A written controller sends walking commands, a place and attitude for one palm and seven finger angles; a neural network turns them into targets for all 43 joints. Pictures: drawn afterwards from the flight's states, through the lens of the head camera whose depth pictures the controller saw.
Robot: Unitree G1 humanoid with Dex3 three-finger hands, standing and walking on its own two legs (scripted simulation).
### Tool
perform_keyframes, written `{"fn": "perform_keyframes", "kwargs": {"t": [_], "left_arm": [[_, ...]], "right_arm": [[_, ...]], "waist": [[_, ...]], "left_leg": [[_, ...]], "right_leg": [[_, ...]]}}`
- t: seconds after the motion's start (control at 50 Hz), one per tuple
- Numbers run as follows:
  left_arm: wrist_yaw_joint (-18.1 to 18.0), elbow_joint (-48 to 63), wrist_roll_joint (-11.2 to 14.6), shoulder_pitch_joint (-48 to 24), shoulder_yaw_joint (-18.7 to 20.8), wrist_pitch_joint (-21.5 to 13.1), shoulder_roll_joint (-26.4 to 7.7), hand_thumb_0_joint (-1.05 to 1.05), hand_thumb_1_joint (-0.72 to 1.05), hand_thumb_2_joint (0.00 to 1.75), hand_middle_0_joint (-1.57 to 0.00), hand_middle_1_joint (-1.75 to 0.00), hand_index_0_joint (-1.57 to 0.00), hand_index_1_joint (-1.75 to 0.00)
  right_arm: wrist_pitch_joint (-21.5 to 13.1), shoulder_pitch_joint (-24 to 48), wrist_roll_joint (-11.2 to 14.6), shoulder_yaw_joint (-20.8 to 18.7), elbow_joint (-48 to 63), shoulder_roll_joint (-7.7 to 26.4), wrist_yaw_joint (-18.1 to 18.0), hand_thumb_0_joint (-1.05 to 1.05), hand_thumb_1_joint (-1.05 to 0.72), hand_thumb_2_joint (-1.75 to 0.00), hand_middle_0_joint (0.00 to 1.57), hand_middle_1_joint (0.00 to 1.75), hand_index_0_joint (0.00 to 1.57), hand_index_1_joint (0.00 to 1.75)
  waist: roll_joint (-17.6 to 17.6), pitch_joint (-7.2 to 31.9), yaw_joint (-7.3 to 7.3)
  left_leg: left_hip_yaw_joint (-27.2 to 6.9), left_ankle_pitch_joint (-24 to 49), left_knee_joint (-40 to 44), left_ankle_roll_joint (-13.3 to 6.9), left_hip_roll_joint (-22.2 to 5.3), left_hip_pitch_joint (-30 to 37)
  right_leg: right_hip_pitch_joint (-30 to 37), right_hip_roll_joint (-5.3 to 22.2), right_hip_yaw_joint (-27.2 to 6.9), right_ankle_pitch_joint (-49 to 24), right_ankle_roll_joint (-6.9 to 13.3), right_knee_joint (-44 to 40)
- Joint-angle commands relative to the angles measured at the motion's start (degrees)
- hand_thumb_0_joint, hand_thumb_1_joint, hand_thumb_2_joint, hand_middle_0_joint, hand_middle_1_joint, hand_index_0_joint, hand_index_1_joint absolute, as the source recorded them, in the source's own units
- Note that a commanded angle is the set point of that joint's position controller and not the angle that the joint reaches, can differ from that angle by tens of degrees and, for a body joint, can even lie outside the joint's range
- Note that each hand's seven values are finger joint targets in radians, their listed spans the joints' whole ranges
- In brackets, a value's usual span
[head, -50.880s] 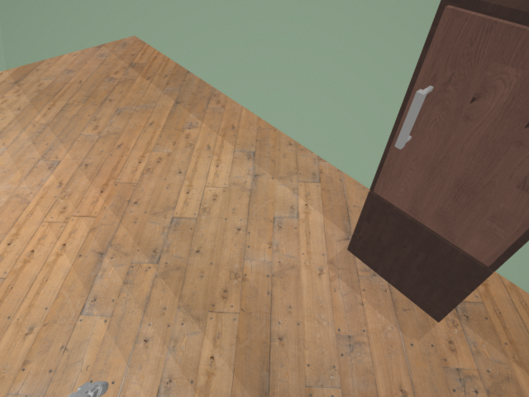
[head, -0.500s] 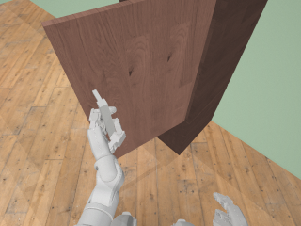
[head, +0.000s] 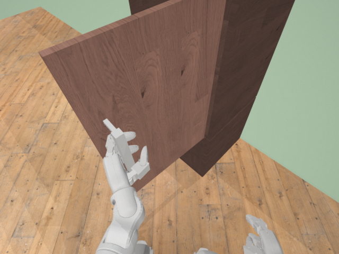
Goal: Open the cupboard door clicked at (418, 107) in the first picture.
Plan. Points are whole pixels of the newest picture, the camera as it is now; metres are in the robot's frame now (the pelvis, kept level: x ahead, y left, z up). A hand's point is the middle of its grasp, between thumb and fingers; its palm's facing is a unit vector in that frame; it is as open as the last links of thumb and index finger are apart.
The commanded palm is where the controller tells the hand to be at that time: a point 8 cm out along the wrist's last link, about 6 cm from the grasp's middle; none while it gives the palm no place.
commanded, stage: open thumb and fingers to let go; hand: left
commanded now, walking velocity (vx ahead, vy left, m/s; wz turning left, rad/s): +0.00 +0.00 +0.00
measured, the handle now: (121, 149) +0.35 +0.13 +0.06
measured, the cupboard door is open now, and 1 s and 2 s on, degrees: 86 91 88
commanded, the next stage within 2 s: slide the hand sideways off the handle in 0.56 s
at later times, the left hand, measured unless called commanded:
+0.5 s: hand (138, 161) +0.32 +0.09 +0.05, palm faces +0.34 -0.94 +0.00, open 14.5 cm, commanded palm +0.27 +0.13 +0.05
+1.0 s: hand (138, 181) +0.27 +0.08 +0.05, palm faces -0.11 -0.99 +0.07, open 16.0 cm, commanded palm +0.25 +0.15 +0.05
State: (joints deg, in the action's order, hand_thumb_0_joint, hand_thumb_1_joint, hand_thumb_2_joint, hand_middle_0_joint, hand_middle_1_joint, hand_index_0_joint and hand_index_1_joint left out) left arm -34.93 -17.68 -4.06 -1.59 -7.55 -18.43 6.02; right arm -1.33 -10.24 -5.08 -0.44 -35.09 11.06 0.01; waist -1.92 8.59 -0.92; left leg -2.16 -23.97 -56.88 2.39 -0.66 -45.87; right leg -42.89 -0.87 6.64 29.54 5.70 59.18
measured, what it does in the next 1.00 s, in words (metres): stands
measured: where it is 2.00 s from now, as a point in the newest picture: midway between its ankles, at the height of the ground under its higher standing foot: outside the picture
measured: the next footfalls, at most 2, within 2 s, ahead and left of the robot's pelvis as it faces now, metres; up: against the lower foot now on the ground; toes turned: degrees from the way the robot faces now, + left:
none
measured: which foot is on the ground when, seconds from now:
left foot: down 0.00-1.00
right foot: down 0.00-1.00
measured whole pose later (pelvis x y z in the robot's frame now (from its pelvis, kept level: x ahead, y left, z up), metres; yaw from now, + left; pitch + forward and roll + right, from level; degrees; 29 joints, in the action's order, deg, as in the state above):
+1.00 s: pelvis +0.00 +0.05 +0.00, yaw -2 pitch +12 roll +0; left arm -7.9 -7.0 3.2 8.1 -14.5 -20.3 -0.2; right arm -1.1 -14.0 -1.2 1.0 -28.1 12.4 0.3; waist -2.3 7.1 -0.9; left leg 0.8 -26.0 -60.5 -0.9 -0.1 -46.2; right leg -43.0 -0.1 3.6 29.4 2.1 60.7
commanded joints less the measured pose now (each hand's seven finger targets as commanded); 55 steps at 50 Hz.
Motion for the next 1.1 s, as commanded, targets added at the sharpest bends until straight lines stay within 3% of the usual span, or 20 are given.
{"fn": "perform_keyframes", "kwargs": {"t": [0.0, 0.06, 0.12, 0.2, 0.3, 0.36, 0.46, 0.52, 0.64, 0.66, 0.68, 0.7, 0.72, 0.74, 0.8, 0.84, 0.88, 0.9, 1.0, 1.08], "left_arm": [[1.8, 13.3, -0.7, -8.4, -0.4, -3.9, 0.5, 0.00, -0.08, 0.48, -0.33, -1.24, -0.33, -1.24], [2.4, 14.9, -0.2, -6.3, -1.0, -4.0, 1.2, 0.00, -0.29, 0.39, -0.32, -1.22, -0.32, -1.22], [2.7, 15.1, -0.2, -6.3, -1.1, -3.9, 0.8, 0.00, -0.50, 0.30, -0.30, -1.20, -0.30, -1.20], [2.7, 15.0, -0.6, -3.1, 0.0, -3.9, -0.1, 0.00, -0.50, 0.30, -0.28, -1.10, -0.28, -1.10], [2.5, 16.3, -0.9, -1.8, -0.5, -3.6, 0.4, 0.00, -0.50, 0.30, -0.24, -0.85, -0.24, -0.85], [1.8, 16.3, -1.5, -3.9, -2.5, -3.4, 2.8, 0.00, -0.50, 0.30, -0.22, -0.70, -0.22, -0.70], [1.0, 18.2, -2.1, -1.7, -4.5, -2.6, 4.6, 0.00, -0.50, 0.30, -0.18, -0.45, -0.18, -0.45], [0.8, 18.3, -2.1, -1.7, -4.9, -1.6, 5.1, 0.00, -0.50, 0.30, -0.15, -0.30, -0.15, -0.30], [-0.4, 18.1, -2.2, -4.3, -5.3, -0.2, 6.0, 0.00, -0.50, 0.30, -0.15, -0.30, -0.15, -0.30], [11.7, 20.1, -8.1, -4.8, -17.5, -3.4, -0.9, 0.00, -0.50, 0.30, -0.15, -0.30, -0.15, -0.30], [18.4, 22.8, -5.8, -6.0, -12.7, -6.4, -5.0, 0.00, -0.50, 0.30, -0.15, -0.30, -0.15, -0.30], [22.5, 23.5, -4.8, -6.4, -11.3, -8.0, -7.9, 0.00, -0.50, 0.30, -0.15, -0.30, -0.15, -0.30], [26.1, 24.8, -3.5, -5.8, -10.5, -9.1, -9.2, 0.00, -0.50, 0.30, -0.15, -0.30, -0.15, -0.30], [29.5, 24.7, -1.5, -5.3, -11.5, -9.5, -8.0, 0.00, -0.50, 0.30, -0.15, -0.30, -0.15, -0.30], [33.0, 24.4, 8.0, -2.8, -9.6, -7.7, -3.6, 0.00, -0.50, 0.30, -0.15, -0.30, -0.15, -0.30], [31.3, 22.5, 11.5, -1.2, -5.9, -5.9, -3.7, 0.00, -0.50, 0.30, -0.15, -0.30, -0.15, -0.30], [28.3, 22.4, 11.0, -0.5, -4.1, -5.0, -4.4, 0.00, -0.50, 0.30, -0.15, -0.30, -0.15, -0.30], [26.8, 22.8, 9.5, 1.1, -3.2, -5.1, -5.8, 0.00, -0.50, 0.30, -0.15, -0.30, -0.15, -0.30], [22.8, 23.4, 3.3, 5.8, -1.7, -6.3, -9.3, 0.00, -0.50, 0.30, -0.15, -0.30, -0.15, -0.30], [23.3, 27.9, 3.0, 9.2, -2.7, -7.2, -8.7, 0.00, -0.50, 0.30, -0.15, -0.30, -0.15, -0.30]], "right_arm": [[-2.5, 3.1, 0.4, -1.5, 8.7, 4.2, -0.1, 0.00, -0.90, -0.90, 0.20, 0.30, 0.20, 0.30], [-2.3, 2.2, 0.6, -1.7, 8.8, 4.3, 0.1, 0.00, -0.90, -0.90, 0.20, 0.30, 0.20, 0.30], [-2.1, 2.2, 0.6, -1.7, 8.8, 4.5, 0.0, 0.00, -0.90, -0.90, 0.20, 0.30, 0.20, 0.30], [-2.0, 1.8, 0.5, -1.7, 9.2, 4.5, -0.1, 0.00, -0.90, -0.90, 0.20, 0.30, 0.20, 0.30], [-1.6, 1.7, 0.5, -1.6, 9.8, 4.3, -0.1, 0.00, -0.90, -0.90, 0.20, 0.30, 0.20, 0.30], [-1.7, 2.0, 0.5, -1.5, 9.9, 4.2, 0.0, 0.00, -0.90, -0.90, 0.20, 0.30, 0.20, 0.30], [-2.1, 1.8, 0.4, -1.3, 11.1, 4.2, 0.4, 0.00, -0.90, -0.90, 0.20, 0.30, 0.20, 0.30], [-2.2, 2.3, 0.5, -1.2, 11.3, 4.3, 0.4, 0.00, -0.90, -0.90, 0.20, 0.30, 0.20, 0.30], [-2.2, 3.7, 0.7, -0.7, 11.3, 4.2, 0.6, 0.00, -0.90, -0.90, 0.20, 0.30, 0.20, 0.30], [-1.9, -0.5, 1.4, -0.9, 10.5, 7.0, 1.0, 0.00, -0.90, -0.90, 0.20, 0.30, 0.20, 0.30], [-1.9, -0.6, 1.7, -1.4, 11.6, 6.2, 0.7, 0.00, -0.90, -0.90, 0.20, 0.30, 0.20, 0.30], [-1.6, -0.6, 1.8, -1.4, 11.8, 6.6, 0.4, 0.00, -0.90, -0.90, 0.20, 0.30, 0.20, 0.30], [-1.7, -0.3, 2.1, -1.3, 12.5, 6.3, 0.2, 0.00, -0.90, -0.90, 0.20, 0.30, 0.20, 0.30], [-2.0, -0.1, 2.7, -1.1, 13.1, 6.2, 0.0, 0.00, -0.90, -0.90, 0.20, 0.30, 0.20, 0.30], [-3.0, 1.3, 4.5, -0.4, 15.4, 6.1, -0.5, 0.00, -0.90, -0.90, 0.20, 0.30, 0.20, 0.30], [-3.2, 2.2, 4.9, -0.2, 15.7, 6.5, -0.8, 0.00, -0.90, -0.90, 0.20, 0.30, 0.20, 0.30], [-3.1, 1.9, 4.7, -0.3, 16.0, 6.8, -0.7, 0.00, -0.90, -0.90, 0.20, 0.30, 0.20, 0.30], [-3.1, 1.7, 4.5, -0.4, 16.3, 7.0, -0.4, 0.00, -0.90, -0.90, 0.20, 0.30, 0.20, 0.30], [-2.0, 0.7, 3.8, -0.8, 17.4, 6.8, 0.9, 0.00, -0.90, -0.90, 0.20, 0.30, 0.20, 0.30], [-1.5, 0.8, 4.0, -0.7, 18.7, 6.3, 1.3, 0.00, -0.90, -0.90, 0.20, 0.30, 0.20, 0.30]], "waist": [[10.2, 15.8, -0.20], [9.6, 16.1, 0.00], [9.6, 14.2, -0.45], [10.7, 14.8, 0.25], [8.1, 14.4, 0.47], [7.1, 14.2, -0.07], [5.6, 16.2, 0.51], [5.5, 14.9, 0.39], [4.8, 13.1, 0.49], [7.1, 9.6, -5.76], [5.4, 13.0, -3.48], [3.6, 15.6, -2.77], [2.0, 17.0, -2.03], [1.8, 16.0, -2.54], [2.0, 12.8, -1.06], [5.6, 10.2, -0.27], [7.1, 10.1, 0.12], [6.0, 10.5, 0.88], [5.6, 10.5, 1.37], [1.4, 10.9, 1.78]], "left_leg": [[0.3, 7.6, 2.4, -2.8, 2.1, 3.4], [0.6, 9.2, 2.6, -2.8, 2.1, 4.5], [0.6, 8.8, 2.7, -2.8, 2.1, 4.3], [0.6, 10.0, 2.6, -2.8, 2.1, 4.4], [0.9, 10.6, 3.1, -2.9, 2.0, 6.1], [1.2, 10.9, 3.3, -3.1, 1.8, 8.1], [1.1, 13.6, 3.5, -3.0, 1.5, 10.4], [1.0, 13.7, 3.3, -3.1, 1.3, 10.4], [0.4, 11.0, 3.7, -2.9, 1.3, 10.0], [0.4, 11.2, 2.2, -4.2, 1.3, 10.4], [0.6, 11.9, 1.5, -4.5, 1.3, 9.9], [0.6, 13.1, 1.1, -4.7, 1.6, 9.9], [0.8, 13.2, 1.1, -4.5, 1.6, 10.7], [0.8, 11.9, 1.4, -4.5, 1.5, 11.1], [0.4, 6.9, 3.8, -4.0, 1.5, 11.5], [0.1, 3.1, 4.9, -3.6, 1.5, 10.0], [-0.1, 3.0, 5.0, -3.7, 1.5, 9.5], [-0.3, 3.6, 5.0, -3.6, 1.5, 9.1], [0.3, 4.0, 4.1, -3.7, 1.3, 7.2], [0.9, 3.8, 4.4, -3.5, 1.3, 8.4]], "right_leg": [[15.5, 5.7, -13.8, -25.3, -7.1, -14.9], [16.0, 5.6, -12.8, -30.0, -7.2, -13.9], [14.7, 5.5, -12.5, -28.6, -7.1, -14.2], [15.7, 5.3, -12.2, -31.7, -7.0, -13.5], [14.1, 4.4, -10.2, -29.9, -6.3, -12.7], [11.1, 3.4, -7.9, -27.0, -5.8, -11.8], [10.3, 2.0, -5.4, -26.3, -4.7, -10.0], [8.7, 1.6, -4.7, -24.5, -4.4, -9.8], [6.5, 0.9, -4.0, -18.0, -3.8, -9.9], [3.5, 1.7, -6.4, -22.3, -4.4, -9.5], [5.4, 2.0, -6.5, -24.4, -4.1, -8.6], [7.4, 2.2, -7.5, -27.0, -3.8, -7.5], [7.8, 2.2, -7.5, -27.2, -3.7, -7.4], [7.1, 2.0, -7.3, -25.1, -3.7, -7.7], [6.6, 0.9, -5.8, -15.6, -3.5, -10.4], [5.6, 0.6, -5.1, -9.5, -3.9, -11.7], [4.9, 0.6, -4.7, -8.4, -4.0, -11.2], [4.9, 0.6, -4.4, -8.6, -3.8, -10.1], [3.5, 0.7, -4.9, -9.2, -3.4, -8.1], [3.8, 0.4, -5.1, -9.5, -3.1, -8.0]]}}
